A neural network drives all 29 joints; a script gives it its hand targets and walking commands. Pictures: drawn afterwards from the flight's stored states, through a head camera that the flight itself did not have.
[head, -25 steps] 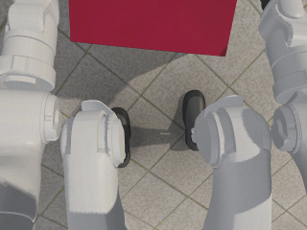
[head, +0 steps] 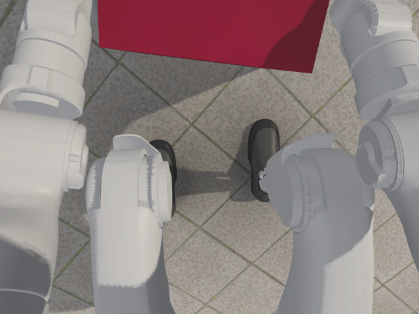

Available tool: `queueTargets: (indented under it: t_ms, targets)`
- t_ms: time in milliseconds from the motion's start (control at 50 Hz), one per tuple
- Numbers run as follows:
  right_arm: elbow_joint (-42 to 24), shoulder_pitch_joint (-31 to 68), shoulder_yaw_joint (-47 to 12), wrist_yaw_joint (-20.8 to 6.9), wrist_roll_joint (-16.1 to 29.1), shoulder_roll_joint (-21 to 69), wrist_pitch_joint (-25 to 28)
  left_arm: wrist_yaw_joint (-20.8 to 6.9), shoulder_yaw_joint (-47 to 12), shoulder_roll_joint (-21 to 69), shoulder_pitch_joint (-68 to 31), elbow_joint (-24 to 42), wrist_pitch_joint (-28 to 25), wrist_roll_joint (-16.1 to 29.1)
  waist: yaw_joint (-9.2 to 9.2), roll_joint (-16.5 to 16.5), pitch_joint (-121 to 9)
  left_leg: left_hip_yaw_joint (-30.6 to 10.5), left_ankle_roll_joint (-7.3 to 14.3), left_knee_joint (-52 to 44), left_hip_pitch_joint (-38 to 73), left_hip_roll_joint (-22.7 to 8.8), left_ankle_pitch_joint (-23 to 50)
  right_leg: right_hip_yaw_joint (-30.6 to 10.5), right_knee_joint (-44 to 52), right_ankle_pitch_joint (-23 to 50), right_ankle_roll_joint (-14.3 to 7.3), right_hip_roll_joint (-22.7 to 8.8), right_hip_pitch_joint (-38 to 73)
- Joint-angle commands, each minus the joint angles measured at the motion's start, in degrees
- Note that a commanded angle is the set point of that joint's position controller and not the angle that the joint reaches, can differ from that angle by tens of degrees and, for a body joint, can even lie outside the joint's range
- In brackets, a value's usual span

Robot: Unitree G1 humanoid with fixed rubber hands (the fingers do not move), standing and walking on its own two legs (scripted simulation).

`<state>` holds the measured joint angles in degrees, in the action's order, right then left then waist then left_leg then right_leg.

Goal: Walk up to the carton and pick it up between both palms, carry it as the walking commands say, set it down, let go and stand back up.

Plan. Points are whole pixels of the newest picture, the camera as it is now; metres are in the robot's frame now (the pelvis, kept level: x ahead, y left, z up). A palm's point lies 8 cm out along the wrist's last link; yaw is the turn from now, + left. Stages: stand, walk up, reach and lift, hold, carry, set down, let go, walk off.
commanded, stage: reach and lift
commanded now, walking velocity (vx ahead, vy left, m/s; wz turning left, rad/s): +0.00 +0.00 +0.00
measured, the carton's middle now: out of the picture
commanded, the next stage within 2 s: none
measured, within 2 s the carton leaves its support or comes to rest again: leaves its support in 0.52 s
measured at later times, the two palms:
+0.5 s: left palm out of the picture +0.55 +0.18 -0.19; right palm out of the picture +0.54 -0.17 -0.17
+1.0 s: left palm out of the picture +0.56 +0.17 -0.13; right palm out of the picture +0.52 -0.18 -0.14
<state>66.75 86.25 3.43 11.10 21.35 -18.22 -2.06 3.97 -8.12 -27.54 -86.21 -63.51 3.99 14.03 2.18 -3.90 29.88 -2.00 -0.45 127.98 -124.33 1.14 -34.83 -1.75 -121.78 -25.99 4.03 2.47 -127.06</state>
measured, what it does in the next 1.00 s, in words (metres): stands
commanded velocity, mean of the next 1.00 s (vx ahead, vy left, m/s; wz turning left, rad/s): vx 0.00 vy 0.00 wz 0.00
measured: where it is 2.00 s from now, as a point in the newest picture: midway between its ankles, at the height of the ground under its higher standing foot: (213, 183)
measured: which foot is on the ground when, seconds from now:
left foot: down 0.00-1.00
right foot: down 0.00-1.00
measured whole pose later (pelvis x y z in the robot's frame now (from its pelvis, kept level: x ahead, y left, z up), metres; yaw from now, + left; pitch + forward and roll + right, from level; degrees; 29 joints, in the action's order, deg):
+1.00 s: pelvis -0.01 -0.01 +0.02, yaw +3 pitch +28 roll +0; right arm 46.7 77.4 16.2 12.0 13.9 -14.6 -14.0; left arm 1.2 -0.4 -25.2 -87.5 -56.3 15.7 7.9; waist 3.7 -1.0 30.2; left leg -0.9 -1.5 124.1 -119.4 3.6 -32.7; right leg -5.5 -120.3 -26.4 6.4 5.7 -121.9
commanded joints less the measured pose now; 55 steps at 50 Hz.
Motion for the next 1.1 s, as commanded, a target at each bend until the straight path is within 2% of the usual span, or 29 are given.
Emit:
queueTargets:
  t_ms: [0, 40, 80, 120, 140, 160, 240, 340, 360, 420, 440, 460, 500, 520, 560, 580, 640, 660, 680, 700, 720, 780, 840, 860, 960, 1000, 1040, 1060, 1080]
  targets:
    - [-8.5, 7.5, 0.1, -1.3, -1.3, 12.5, 2.3, -1.7, -2.4, 6.6, -26.7, 15.5, -3.1, 1.0, 1.56, 13.8, -92.0, 1.9, -0.3, -14.3, 36.8, -0.5, 21.2, 6.9, 4.2, 18.9, -2.3, 1.4, 36.8]
    - [-8.3, 8.1, 0.4, -1.3, -2.7, 13.3, 2.6, -2.2, -6.1, 8.5, -28.6, 14.7, -3.2, 2.4, 3.4, 13.2, -92.9, 0.6, -0.2, -14.4, 39.1, -0.2, 20.9, 7.5, 4.4, 16.2, -2.1, 1.9, 34.6]
    - [-8.9, 10.0, -1.0, -1.8, -2.0, 16.6, 2.3, -2.8, -5.4, 11.7, -27.2, 11.6, -2.7, 2.4, 1.56, 13.2, -91.7, 1.8, 0.1, -14.1, 38.1, 0.7, 19.6, 7.4, 4.9, 14.9, -2.2, 2.5, 35.5]
    - [-9.8, 17.8, -2.2, -4.0, -1.1, 24.6, 1.6, -4.7, -9.7, 21.2, -34.3, 13.4, -2.4, 4.1, 2.72, 13.9, -91.9, 1.1, 0.0, -14.4, 38.6, 0.4, 18.8, 8.0, 4.0, 12.9, -2.8, 1.8, 33.9]
    - [-12.2, 19.2, -4.6, -4.8, -1.4, 29.2, 1.8, -5.5, -9.1, 25.4, -34.1, 14.7, -2.2, 2.7, -0.74, 14.3, -93.3, 2.2, 0.2, -13.1, 39.2, 1.2, 21.6, 7.3, 4.0, 15.0, -2.7, 2.8, 33.3]
    - [-11.8, 21.0, -4.4, -5.4, -0.7, 30.6, 1.7, -5.8, -8.4, 25.3, -36.0, 15.6, -2.4, 2.6, 0.68, 11.3, -93.9, 3.1, 0.5, -12.6, 34.6, 0.8, 19.4, 7.2, 3.3, 15.2, -2.1, 2.6, 37.1]
    - [-11.3, 26.9, -4.8, -9.0, -1.8, 42.6, 0.0, -9.6, -9.8, 39.5, -39.9, 12.9, -0.8, 0.8, 0.87, 12.8, -92.9, 3.1, 0.0, -13.4, 35.9, 1.0, 18.0, 8.4, 3.2, 12.8, -2.3, 3.4, 36.4]
    - [-14.7, 28.2, -7.4, -12.1, -0.8, 50.7, -1.1, -11.4, -8.5, 47.1, -36.6, 16.3, -0.1, -0.9, -1.99, 10.5, -93.3, 5.1, 0.1, -12.0, 33.9, 2.7, 21.2, 8.1, 2.7, 15.3, -2.2, 4.1, 35.4]
    - [-16.1, 30.2, -6.0, -12.4, -0.9, 51.4, -1.4, -11.7, -8.4, 49.0, -37.1, 15.6, 0.5, 0.1, -0.02, 11.3, -95.0, 4.6, 0.5, -11.5, 33.5, 2.6, 20.7, 8.1, 2.2, 15.4, -2.3, 4.0, 35.6]
    - [-21.6, 30.6, -8.0, -12.0, -0.9, 52.0, -2.1, -12.2, -9.1, 50.2, -37.2, 20.7, 1.2, 1.1, 0.91, 9.7, -103.5, 4.5, 0.1, -13.0, 38.9, 3.1, 24.6, 9.4, 2.2, 19.6, -1.1, 4.7, 42.8]
    - [-19.1, 29.6, -7.3, -12.1, -0.4, 51.7, -2.6, -11.8, -10.1, 49.1, -41.0, 23.9, 1.3, 0.8, 0.06, 12.8, -104.3, 4.4, 0.2, -12.2, 41.8, 2.8, 25.1, 8.8, 1.9, 18.5, -1.8, 4.9, 40.4]
    - [-27.8, 29.6, -7.9, -12.3, 0.2, 53.2, -2.6, -11.6, -11.8, 52.7, -39.7, 32.2, 1.3, 2.4, 1.63, 14.3, -114.2, 4.8, -0.1, -11.9, 49.2, 3.7, 31.4, 9.9, 1.8, 23.3, -2.3, 5.4, 43.1]
    - [-22.1, 27.0, -8.0, -12.7, 0.8, 51.5, -3.9, -11.2, -10.9, 51.2, -34.5, 24.9, 3.1, 0.9, 0.38, 15.9, -110.9, 5.2, -0.6, -11.5, 49.5, 3.5, 29.7, 8.7, 2.7, 19.7, -2.5, 5.2, 39.8]
    - [-24.7, 29.9, -8.6, -12.7, -0.1, 53.8, -4.6, -11.4, -9.5, 50.4, -37.2, 24.9, 3.0, 0.9, 1.53, 11.6, -105.8, 4.0, 0.8, -13.1, 43.4, 4.4, 26.1, 9.5, 2.1, 18.1, -1.4, 5.7, 38.4]
    - [-31.6, 34.0, -8.3, -12.0, 1.1, 49.4, -3.9, -11.0, -12.8, 50.8, -44.7, 34.3, 3.2, 4.2, 3.73, 13.6, -116.9, 4.2, 0.0, -12.2, 49.8, 3.0, 29.2, 9.5, 2.3, 21.2, -2.2, 4.4, 42.8]
    - [-30.3, 32.6, -8.8, -11.6, -0.2, 48.5, -4.7, -10.8, -12.1, 50.5, -40.7, 30.2, 3.6, 3.0, 4.69, 12.6, -118.1, 4.4, 0.4, -12.0, 53.5, 3.3, 30.1, 9.7, 2.9, 20.4, -1.9, 4.7, 43.9]
    - [-34.7, 36.6, -7.8, -12.1, 0.3, 50.9, -5.4, -10.3, -11.2, 50.6, -44.4, 34.2, 4.1, 2.7, 2.08, 14.8, -118.7, 4.5, 0.3, -14.3, 52.6, 3.9, 27.2, 10.6, 3.4, 18.0, -2.2, 4.2, 42.7]
    - [-36.6, 37.2, -8.5, -12.2, -0.5, 49.0, -5.7, -10.0, -10.9, 51.2, -43.9, 31.7, 4.8, 3.5, 4.74, 12.6, -121.0, 4.7, 0.4, -14.0, 53.3, 3.6, 26.1, 10.4, 4.1, 17.2, -2.2, 4.1, 44.1]
    - [-36.2, 36.2, -9.4, -12.1, 0.0, 52.0, -6.4, -10.5, -9.7, 52.0, -40.4, 29.5, 5.1, 2.5, 2.29, 11.8, -120.5, 4.9, 1.3, -14.6, 52.1, 4.5, 25.7, 9.8, 4.2, 17.0, -1.7, 4.5, 45.2]
    - [-36.7, 37.8, -9.5, -12.2, -0.4, 52.4, -6.8, -11.0, -9.6, 52.0, -43.4, 29.6, 5.1, 2.9, 4.67, 10.3, -117.6, 4.6, 1.6, -14.3, 48.5, 4.3, 23.4, 10.2, 4.3, 15.7, -1.1, 3.9, 44.6]
    - [-40.0, 38.7, -10.4, -11.9, -0.7, 50.4, -6.6, -10.5, -9.2, 52.4, -43.2, 34.1, 4.7, 3.0, 2.12, 10.7, -122.5, 6.1, 1.2, -14.4, 51.6, 4.7, 24.6, 10.0, 5.5, 17.4, -1.3, 3.8, 47.5]
    - [-38.1, 38.1, -10.9, -11.7, -1.3, 53.1, -7.4, -10.7, -7.3, 48.5, -43.6, 30.7, 5.3, 1.0, 1.66, 6.6, -120.7, 5.2, 1.8, -14.8, 48.5, 4.4, 23.7, 10.6, 6.2, 16.2, -0.5, 4.1, 47.6]
    - [-44.1, 43.3, -13.8, -11.5, -0.1, 53.3, -7.9, -11.6, -5.6, 51.8, -38.4, 25.6, 6.9, 0.3, -2.35, 5.6, -122.8, 6.9, 2.6, -15.7, 48.0, 5.1, 21.9, 10.4, 7.3, 14.6, 0.3, 4.6, 50.7]
    - [-40.2, 40.6, -12.6, -11.5, -2.6, 52.0, -8.0, -11.9, -4.7, 53.0, -37.0, 21.5, 7.3, -1.2, 1.08, 4.7, -117.2, 5.7, 2.5, -15.9, 45.7, 4.5, 22.6, 10.1, 6.8, 15.3, 0.3, 4.5, 48.6]
    - [-44.3, 40.1, -15.2, -11.7, -2.1, 57.4, -10.8, -12.9, -4.8, 51.6, -39.0, 28.5, 8.4, -0.9, -1.94, 3.6, -126.5, 7.0, 2.8, -16.3, 45.7, 5.9, 21.3, 9.6, 8.7, 16.2, 0.8, 5.2, 57.2]
    - [-44.1, 38.4, -13.9, -11.3, -3.5, 57.7, -11.6, -13.5, -5.0, 52.8, -36.5, 29.3, 8.9, -1.0, 0.15, 3.5, -127.3, 7.5, 2.4, -16.1, 44.5, 5.9, 21.3, 9.5, 9.6, 16.8, 1.1, 5.1, 57.5]
    - [-40.9, 35.6, -12.8, -11.9, -5.3, 59.9, -12.6, -14.5, -4.2, 54.3, -37.1, 28.9, 9.4, -1.9, -0.91, 4.7, -120.8, 7.4, 2.8, -17.1, 43.2, 5.7, 20.9, 9.1, 10.6, 15.7, 0.8, 5.3, 53.7]
    - [-41.6, 35.5, -11.0, -12.1, -6.8, 58.8, -12.4, -14.3, -5.4, 53.8, -43.1, 33.0, 8.9, -1.4, 2.3, 5.2, -120.3, 5.8, 2.7, -17.6, 43.0, 5.8, 19.8, 9.7, 9.3, 14.9, 0.5, 5.4, 49.5]
    - [-46.5, 36.8, -12.8, -12.5, -5.1, 58.4, -12.3, -14.0, -5.5, 55.0, -37.0, 35.5, 9.3, -2.3, -1.05, 7.4, -131.1, 7.4, 1.7, -17.1, 51.3, 5.8, 24.6, 9.6, 10.1, 18.2, 0.0, 5.7, 55.9]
